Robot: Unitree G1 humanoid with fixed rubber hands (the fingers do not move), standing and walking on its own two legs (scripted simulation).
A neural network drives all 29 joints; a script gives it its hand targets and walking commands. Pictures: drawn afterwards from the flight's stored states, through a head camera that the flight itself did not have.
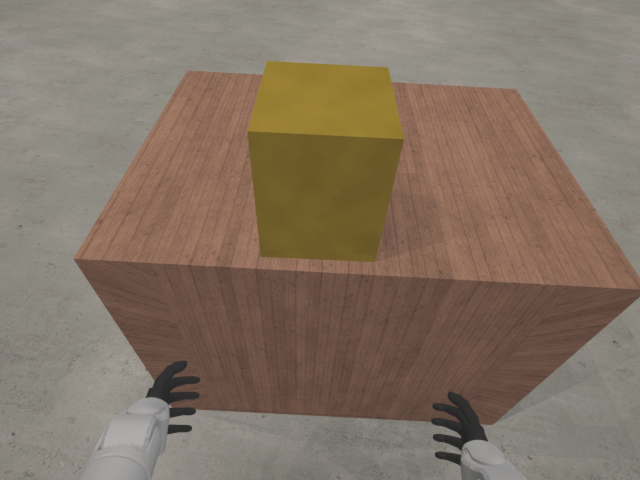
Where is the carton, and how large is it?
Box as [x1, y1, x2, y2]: [247, 61, 403, 261]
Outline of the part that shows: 267,61 247,131 261,256 374,261 403,140 388,68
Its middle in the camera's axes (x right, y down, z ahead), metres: +0.01 -0.12 +0.66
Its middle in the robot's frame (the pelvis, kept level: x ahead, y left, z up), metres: +0.57 +0.02 +0.08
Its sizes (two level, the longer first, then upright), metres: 0.210 0.200 0.250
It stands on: a pedestal, 0.72 m high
